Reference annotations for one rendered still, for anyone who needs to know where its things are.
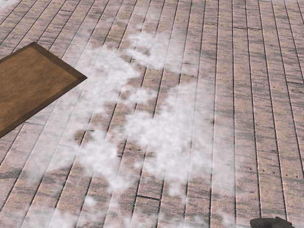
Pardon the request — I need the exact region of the right robot hand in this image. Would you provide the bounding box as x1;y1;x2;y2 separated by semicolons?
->
250;217;295;228

